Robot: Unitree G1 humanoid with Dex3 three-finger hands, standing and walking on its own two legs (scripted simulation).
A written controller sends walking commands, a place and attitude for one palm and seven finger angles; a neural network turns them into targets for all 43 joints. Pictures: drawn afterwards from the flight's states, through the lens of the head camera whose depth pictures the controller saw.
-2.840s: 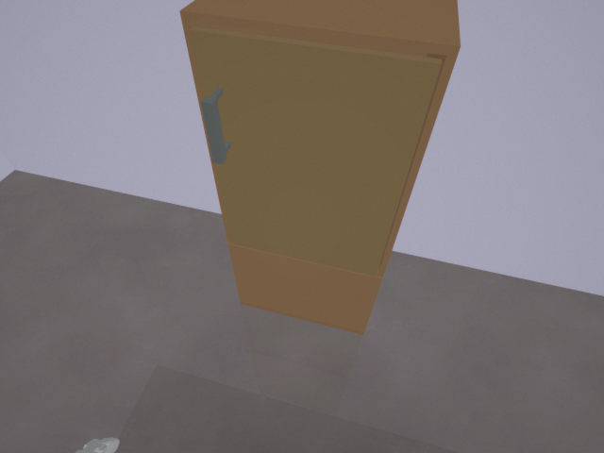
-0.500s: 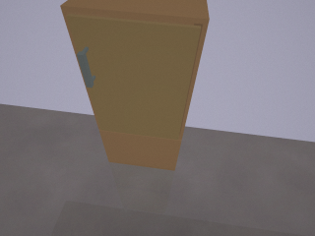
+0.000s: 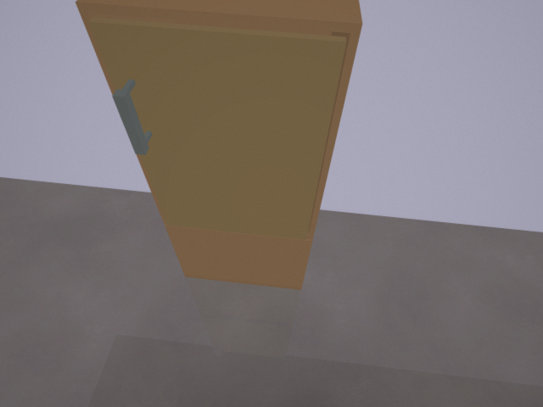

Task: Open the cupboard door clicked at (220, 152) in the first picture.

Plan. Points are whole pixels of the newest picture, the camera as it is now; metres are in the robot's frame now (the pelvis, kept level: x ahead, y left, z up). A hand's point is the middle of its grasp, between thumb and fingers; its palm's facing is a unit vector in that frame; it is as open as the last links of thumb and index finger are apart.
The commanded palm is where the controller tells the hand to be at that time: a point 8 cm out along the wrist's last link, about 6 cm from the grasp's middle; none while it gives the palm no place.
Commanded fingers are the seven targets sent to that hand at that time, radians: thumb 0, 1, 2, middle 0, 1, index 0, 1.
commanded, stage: come to a stop and stand still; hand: left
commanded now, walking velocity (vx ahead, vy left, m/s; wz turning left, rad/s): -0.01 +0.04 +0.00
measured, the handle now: (136, 118) +0.61 +0.31 +0.06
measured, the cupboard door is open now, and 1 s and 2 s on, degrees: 0 0 0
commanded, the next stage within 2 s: look again from close up in 0.48 s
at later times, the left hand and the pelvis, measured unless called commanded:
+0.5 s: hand out of the picture -0.03 +0.18 -0.16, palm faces +0.03 -0.97 -0.23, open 7.4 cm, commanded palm none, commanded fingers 0.00 0.90 0.90 -0.20 -0.30 -0.20 -0.30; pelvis -0.03 +0.00 +0.00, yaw +1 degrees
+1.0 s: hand out of the picture +0.00 +0.16 -0.16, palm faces +0.04 -0.97 -0.23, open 7.3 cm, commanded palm none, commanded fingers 0.00 0.90 0.90 -0.20 -0.30 -0.20 -0.30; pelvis +0.00 -0.02 +0.00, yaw +1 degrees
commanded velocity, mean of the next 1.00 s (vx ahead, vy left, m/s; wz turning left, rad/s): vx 0.00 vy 0.00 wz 0.00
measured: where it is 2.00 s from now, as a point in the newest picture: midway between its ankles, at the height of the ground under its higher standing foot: outside the picture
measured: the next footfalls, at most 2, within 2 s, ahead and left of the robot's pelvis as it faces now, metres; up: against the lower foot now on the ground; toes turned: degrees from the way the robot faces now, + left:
left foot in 1.82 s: +0.03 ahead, +0.14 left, +0.00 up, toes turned +4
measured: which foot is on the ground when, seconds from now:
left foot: down 0.00-1.00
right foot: down 0.00-1.00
